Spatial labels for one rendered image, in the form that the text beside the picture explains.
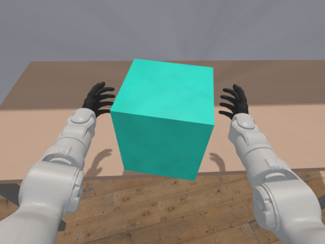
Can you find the robot left forearm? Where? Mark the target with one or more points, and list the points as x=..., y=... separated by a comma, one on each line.
x=71, y=146

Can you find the robot right forearm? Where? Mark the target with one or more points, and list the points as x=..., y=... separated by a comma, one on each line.
x=256, y=154

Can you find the robot right hand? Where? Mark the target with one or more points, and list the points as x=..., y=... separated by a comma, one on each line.
x=239, y=102

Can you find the carton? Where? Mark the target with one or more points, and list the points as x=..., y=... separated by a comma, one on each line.
x=163, y=117

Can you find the table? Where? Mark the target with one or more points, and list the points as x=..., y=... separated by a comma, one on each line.
x=286, y=99

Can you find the robot left upper arm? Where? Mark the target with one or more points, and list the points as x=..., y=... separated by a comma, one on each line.
x=52, y=191

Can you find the robot left hand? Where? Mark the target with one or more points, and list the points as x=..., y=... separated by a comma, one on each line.
x=93, y=99

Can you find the robot right upper arm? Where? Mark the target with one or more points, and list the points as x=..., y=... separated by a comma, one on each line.
x=289, y=209

